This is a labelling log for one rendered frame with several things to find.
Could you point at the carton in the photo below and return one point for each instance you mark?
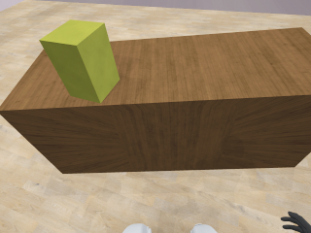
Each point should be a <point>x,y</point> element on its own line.
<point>81,54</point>

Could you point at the right robot hand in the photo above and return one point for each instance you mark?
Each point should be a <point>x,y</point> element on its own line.
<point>302,225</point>

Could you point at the pedestal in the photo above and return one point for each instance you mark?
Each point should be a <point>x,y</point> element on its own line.
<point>235,100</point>

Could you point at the robot left thigh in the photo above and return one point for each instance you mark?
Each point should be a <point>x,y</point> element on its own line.
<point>137,228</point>

